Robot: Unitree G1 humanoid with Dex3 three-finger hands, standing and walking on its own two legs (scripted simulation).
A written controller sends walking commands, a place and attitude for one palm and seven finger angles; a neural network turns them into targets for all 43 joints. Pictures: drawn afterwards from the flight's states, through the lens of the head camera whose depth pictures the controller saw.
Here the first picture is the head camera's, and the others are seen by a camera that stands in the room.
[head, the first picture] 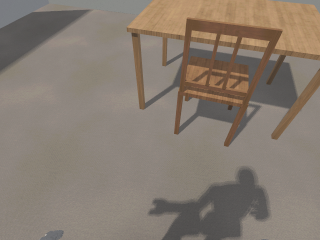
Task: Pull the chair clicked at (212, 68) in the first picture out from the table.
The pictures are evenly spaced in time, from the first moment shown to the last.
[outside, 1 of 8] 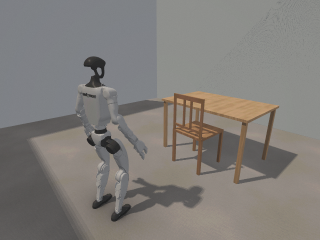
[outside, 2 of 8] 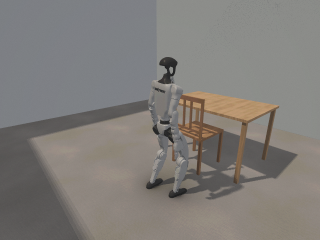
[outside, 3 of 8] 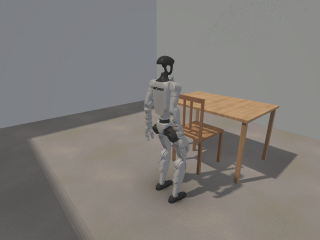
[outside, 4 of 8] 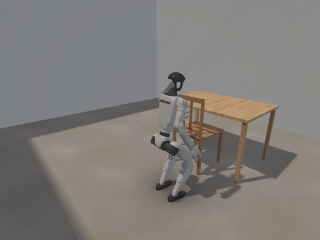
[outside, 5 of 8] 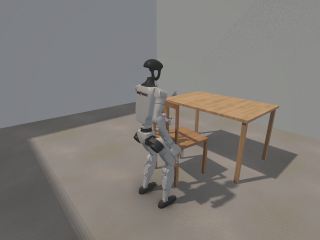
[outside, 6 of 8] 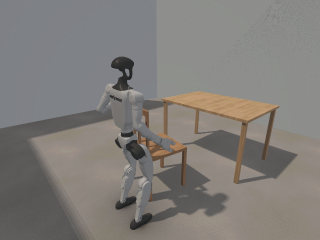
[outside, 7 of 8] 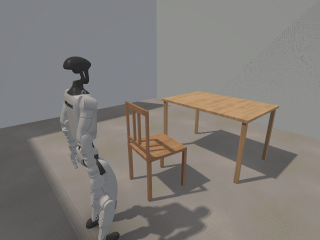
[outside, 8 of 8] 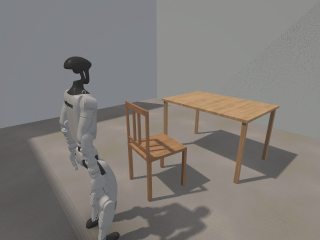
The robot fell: no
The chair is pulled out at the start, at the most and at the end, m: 0.00 0.66 0.65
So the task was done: yes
